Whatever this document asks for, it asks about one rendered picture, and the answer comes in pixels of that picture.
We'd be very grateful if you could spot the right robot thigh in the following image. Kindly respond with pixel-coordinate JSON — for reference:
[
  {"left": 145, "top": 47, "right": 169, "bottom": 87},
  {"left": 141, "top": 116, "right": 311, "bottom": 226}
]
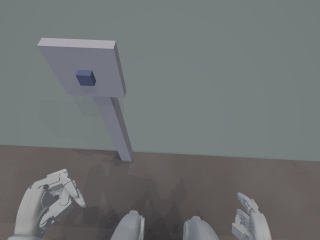
[{"left": 183, "top": 219, "right": 220, "bottom": 240}]

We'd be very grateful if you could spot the left robot hand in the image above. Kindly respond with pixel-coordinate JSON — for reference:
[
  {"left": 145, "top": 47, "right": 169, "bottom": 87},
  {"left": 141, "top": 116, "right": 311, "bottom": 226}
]
[{"left": 14, "top": 169, "right": 87, "bottom": 238}]

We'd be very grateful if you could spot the left robot thigh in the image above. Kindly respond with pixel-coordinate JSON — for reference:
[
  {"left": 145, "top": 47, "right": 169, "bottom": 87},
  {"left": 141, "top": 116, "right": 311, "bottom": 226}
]
[{"left": 110, "top": 213, "right": 145, "bottom": 240}]

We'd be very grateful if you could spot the robot thigh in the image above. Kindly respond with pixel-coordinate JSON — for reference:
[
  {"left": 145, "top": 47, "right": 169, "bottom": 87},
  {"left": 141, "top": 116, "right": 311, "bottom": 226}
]
[
  {"left": 183, "top": 219, "right": 220, "bottom": 240},
  {"left": 110, "top": 213, "right": 145, "bottom": 240}
]

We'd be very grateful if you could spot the right robot hand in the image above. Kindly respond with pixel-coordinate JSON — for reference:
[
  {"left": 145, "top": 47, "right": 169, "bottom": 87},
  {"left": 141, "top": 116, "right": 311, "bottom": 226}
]
[{"left": 231, "top": 192, "right": 272, "bottom": 240}]

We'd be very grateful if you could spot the panel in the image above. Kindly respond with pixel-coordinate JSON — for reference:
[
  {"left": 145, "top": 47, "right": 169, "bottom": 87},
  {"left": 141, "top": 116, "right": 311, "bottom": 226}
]
[{"left": 37, "top": 38, "right": 133, "bottom": 162}]

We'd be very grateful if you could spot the button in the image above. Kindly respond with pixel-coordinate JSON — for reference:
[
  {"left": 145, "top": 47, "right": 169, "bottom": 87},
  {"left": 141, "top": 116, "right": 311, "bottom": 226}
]
[{"left": 76, "top": 70, "right": 96, "bottom": 86}]

